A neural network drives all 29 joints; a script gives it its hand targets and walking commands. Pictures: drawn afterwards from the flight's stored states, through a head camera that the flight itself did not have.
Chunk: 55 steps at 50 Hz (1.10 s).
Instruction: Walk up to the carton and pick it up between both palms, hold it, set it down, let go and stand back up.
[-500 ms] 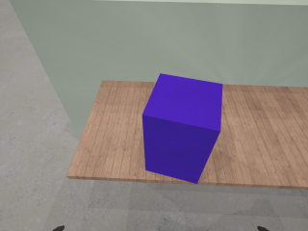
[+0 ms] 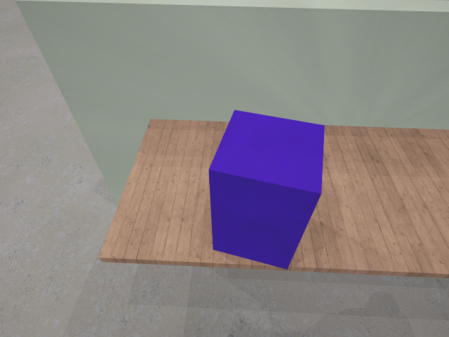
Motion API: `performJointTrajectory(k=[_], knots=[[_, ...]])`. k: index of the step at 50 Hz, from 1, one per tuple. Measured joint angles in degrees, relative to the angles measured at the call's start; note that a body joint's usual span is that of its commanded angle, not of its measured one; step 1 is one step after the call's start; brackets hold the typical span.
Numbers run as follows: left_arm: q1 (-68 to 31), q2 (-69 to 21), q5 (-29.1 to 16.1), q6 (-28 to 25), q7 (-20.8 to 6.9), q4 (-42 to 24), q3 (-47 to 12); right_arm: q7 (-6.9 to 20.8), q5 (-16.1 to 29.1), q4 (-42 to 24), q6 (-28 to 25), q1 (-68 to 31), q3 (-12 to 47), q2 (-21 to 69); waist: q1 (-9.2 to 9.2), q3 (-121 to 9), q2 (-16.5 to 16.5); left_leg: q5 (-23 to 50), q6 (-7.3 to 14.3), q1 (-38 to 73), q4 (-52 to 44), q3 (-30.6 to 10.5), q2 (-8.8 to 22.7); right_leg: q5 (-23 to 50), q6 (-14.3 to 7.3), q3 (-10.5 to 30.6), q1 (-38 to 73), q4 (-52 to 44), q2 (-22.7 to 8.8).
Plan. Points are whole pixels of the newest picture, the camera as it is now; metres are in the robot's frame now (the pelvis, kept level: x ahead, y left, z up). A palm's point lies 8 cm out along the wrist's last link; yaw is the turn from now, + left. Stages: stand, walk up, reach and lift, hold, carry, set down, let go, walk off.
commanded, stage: stand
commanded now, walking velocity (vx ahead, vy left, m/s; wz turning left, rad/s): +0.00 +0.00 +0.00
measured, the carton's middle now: (262, 194) +0.42 -0.06 -0.01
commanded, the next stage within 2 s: walk up in 1.58 s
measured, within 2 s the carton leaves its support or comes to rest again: neither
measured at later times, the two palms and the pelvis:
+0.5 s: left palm out of the picture +0.08 +0.31 -0.11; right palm out of the picture +0.10 -0.30 -0.11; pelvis +0.01 +0.00 +0.00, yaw +0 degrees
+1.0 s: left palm out of the picture +0.09 +0.31 -0.11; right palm out of the picture +0.11 -0.30 -0.11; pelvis +0.01 +0.01 +0.00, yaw +0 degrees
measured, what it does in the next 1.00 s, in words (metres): stands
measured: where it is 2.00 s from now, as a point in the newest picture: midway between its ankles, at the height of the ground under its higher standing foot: outside the picture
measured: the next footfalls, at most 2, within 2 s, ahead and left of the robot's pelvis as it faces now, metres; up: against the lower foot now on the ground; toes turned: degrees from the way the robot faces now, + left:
none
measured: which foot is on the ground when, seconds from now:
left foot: down 0.00-1.00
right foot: down 0.00-1.00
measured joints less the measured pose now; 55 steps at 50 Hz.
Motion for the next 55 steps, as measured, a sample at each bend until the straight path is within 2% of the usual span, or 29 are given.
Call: performJointTrajectory(k=[55], knots=[[0.0,0.1,0.1,0.6,0.1,0.4,0.6,-0.3,0.0,0.5,0.1,-0.2,-0.2,-0.2,0.11,-0.1,-0.1,0.3,0.4,1.5,-2.1,-0.1,-0.5,0.2,0.7,-0.5,1.8,-2.3,-0.8]])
